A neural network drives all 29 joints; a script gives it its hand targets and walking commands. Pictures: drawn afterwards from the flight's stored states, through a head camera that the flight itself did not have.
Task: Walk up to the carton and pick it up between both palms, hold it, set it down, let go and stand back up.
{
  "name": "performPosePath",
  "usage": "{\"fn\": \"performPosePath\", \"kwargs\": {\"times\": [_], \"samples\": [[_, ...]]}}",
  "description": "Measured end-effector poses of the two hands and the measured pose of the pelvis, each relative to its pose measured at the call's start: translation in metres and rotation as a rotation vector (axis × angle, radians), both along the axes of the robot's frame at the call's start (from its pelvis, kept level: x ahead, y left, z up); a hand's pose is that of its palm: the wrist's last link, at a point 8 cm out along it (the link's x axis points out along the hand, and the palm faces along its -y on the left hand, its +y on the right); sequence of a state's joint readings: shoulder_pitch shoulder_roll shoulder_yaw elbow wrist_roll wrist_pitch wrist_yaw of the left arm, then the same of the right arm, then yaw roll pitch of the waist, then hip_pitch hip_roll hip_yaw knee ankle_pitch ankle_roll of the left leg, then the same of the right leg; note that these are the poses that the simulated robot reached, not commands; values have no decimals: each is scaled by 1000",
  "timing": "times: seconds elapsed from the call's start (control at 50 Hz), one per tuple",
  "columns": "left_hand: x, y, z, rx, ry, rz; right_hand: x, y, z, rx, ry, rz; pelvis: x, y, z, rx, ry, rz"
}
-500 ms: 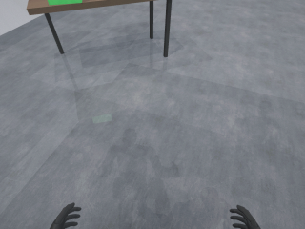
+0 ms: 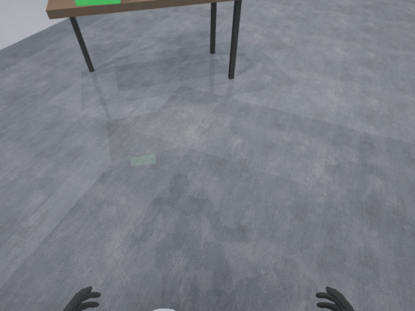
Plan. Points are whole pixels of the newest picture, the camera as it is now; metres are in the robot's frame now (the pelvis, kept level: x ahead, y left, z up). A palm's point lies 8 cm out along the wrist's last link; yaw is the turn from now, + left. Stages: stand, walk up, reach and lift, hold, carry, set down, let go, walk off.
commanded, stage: walk up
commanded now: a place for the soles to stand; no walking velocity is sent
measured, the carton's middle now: out of the picture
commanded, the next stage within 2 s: none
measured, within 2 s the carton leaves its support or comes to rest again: neither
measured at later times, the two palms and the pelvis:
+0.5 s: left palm (20, 271) +0.21 +0.40 -0.08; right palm (321, 272) +0.22 -0.24 -0.09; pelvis +0.12 +0.08 -0.01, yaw +10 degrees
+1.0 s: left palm out of the picture +0.23 +0.47 -0.10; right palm (251, 173) +0.48 -0.11 -0.09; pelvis +0.28 +0.16 -0.01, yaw +18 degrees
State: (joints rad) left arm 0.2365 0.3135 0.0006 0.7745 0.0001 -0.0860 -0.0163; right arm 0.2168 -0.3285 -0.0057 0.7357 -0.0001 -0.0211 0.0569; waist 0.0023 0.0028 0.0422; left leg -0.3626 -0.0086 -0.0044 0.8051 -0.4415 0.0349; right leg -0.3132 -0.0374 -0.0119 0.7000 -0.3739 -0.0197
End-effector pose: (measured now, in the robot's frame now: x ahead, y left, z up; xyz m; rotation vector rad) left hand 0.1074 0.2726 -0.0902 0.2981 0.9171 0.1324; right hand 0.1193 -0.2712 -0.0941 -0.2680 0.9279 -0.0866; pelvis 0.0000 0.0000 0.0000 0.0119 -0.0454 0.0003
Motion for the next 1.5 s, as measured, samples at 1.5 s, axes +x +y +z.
{"fn": "performPosePath", "kwargs": {"times": [1.5], "samples": [[296, 198, 27, 133, 108, 325, 520, 151, -1, -76, 15, 311, 449, 149, 1, 27, 6, 348]]}}
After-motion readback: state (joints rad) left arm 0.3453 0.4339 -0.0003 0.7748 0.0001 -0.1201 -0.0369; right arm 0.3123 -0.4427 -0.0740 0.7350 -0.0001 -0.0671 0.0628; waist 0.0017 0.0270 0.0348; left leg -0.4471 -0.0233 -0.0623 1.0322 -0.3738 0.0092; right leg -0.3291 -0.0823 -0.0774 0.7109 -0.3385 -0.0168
